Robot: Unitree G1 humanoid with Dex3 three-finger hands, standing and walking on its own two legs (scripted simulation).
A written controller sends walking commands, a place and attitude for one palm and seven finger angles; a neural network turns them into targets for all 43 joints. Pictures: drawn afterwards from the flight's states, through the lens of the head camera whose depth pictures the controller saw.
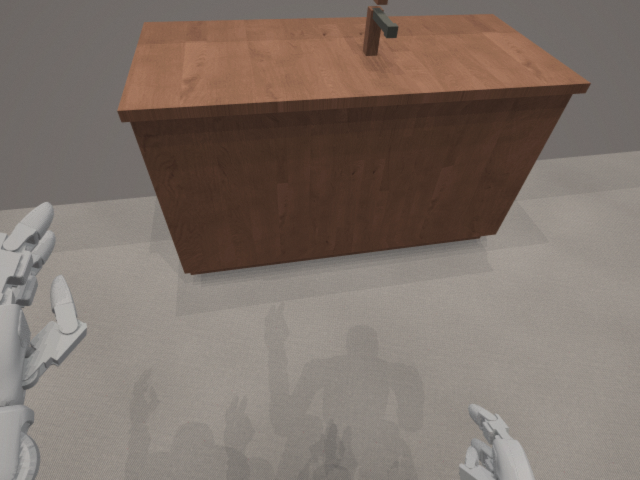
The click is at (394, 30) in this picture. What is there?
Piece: tap's lever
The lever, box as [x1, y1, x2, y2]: [384, 23, 398, 37]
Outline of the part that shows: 385,23 384,35 386,37 396,37 398,26 395,23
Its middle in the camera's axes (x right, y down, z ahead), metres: +0.18 -0.54 +1.01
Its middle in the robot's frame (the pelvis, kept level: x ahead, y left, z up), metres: +1.14 -0.11 +0.11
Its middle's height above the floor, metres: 0.88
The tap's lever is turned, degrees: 0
